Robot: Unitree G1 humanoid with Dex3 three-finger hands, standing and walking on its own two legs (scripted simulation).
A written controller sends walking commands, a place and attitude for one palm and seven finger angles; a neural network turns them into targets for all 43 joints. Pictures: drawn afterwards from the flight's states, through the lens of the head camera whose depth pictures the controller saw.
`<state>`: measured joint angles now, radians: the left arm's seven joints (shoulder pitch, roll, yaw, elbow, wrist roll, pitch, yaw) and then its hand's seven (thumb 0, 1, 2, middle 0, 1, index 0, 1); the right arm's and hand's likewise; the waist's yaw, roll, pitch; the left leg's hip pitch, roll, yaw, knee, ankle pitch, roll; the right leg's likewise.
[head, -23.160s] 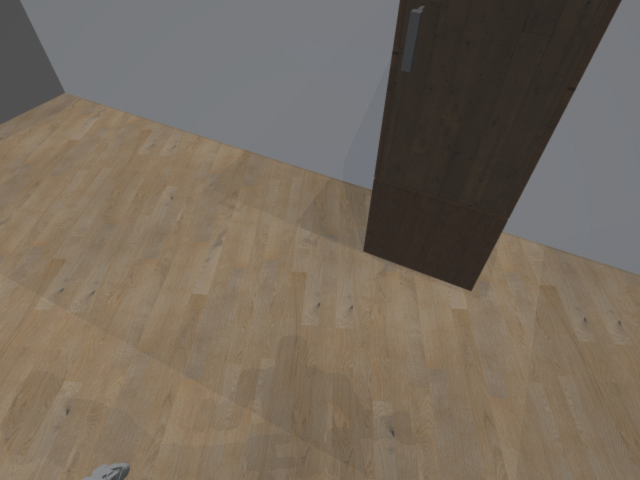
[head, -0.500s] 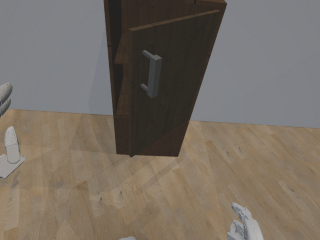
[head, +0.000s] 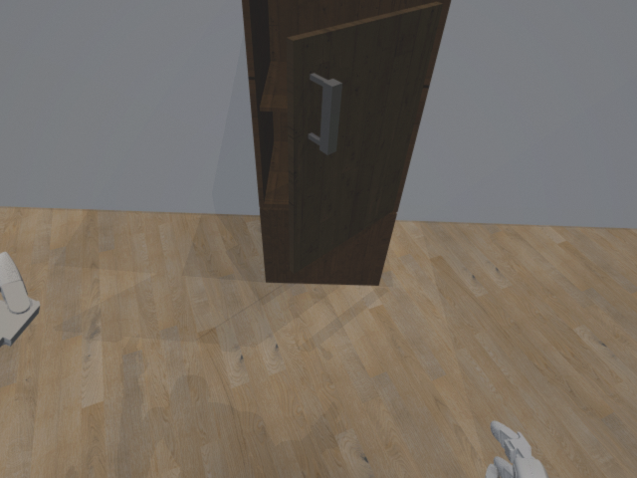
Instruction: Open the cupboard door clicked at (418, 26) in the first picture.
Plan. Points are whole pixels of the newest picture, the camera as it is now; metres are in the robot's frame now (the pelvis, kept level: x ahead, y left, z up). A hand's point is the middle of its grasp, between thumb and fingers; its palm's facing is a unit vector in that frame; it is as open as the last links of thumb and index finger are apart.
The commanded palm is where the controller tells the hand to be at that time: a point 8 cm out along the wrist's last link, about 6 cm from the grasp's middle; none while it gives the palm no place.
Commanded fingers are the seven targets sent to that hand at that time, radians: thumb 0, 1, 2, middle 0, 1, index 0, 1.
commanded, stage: stop stepping back and stand still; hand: left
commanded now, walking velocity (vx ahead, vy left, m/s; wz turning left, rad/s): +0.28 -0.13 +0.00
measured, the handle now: (322, 114) +0.70 +0.02 +0.13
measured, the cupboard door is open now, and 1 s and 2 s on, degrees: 42 42 42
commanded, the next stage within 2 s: let the arm hang, fingers relaxed in 1.32 s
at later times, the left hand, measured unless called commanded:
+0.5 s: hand (47, 325) +0.21 +0.25 +0.18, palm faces +0.45 -0.76 -0.47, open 7.4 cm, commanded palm +0.15 +0.30 +0.19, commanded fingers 0.00 0.90 0.90 -0.20 -0.30 -0.20 -0.30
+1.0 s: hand (13, 324) +0.21 +0.29 +0.17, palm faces +0.42 -0.77 -0.48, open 7.4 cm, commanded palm +0.15 +0.32 +0.19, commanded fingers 0.00 0.90 0.90 -0.20 -0.30 -0.20 -0.30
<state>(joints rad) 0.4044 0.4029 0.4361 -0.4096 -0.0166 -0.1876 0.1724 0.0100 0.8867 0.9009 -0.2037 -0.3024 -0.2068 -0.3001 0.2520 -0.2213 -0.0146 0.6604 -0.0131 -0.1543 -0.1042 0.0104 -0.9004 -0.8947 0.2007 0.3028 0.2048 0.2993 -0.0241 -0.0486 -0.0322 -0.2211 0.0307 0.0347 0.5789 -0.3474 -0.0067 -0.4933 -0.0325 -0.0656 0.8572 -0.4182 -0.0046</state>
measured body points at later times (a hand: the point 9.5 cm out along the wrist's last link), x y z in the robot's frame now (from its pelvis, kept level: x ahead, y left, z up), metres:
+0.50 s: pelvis +0.02 -0.01 +0.01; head +0.03 -0.01 +0.46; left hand +0.18 +0.29 +0.20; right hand +0.19 -0.26 -0.08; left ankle +0.03 +0.12 -0.73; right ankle +0.03 -0.09 -0.72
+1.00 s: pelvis +0.02 +0.02 +0.02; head +0.04 +0.02 +0.47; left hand +0.18 +0.33 +0.20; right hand +0.19 -0.21 -0.07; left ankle +0.03 +0.12 -0.72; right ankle +0.03 -0.09 -0.72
